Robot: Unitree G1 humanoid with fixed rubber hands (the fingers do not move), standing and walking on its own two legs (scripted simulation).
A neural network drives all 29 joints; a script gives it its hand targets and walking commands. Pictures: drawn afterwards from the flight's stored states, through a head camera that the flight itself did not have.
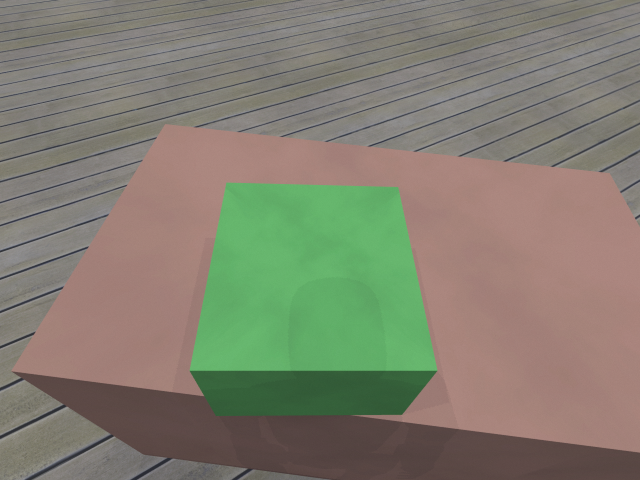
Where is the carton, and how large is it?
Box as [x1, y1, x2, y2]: [190, 183, 437, 415]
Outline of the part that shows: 226,183 190,366 190,371 214,413 216,415 401,414 437,370 398,188 377,186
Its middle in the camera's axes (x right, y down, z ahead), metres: -0.01 +0.08 +0.58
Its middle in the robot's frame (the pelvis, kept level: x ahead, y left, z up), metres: +0.37 +0.01 -0.03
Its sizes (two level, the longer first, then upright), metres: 0.293 0.269 0.178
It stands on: a pedestal, 0.65 m high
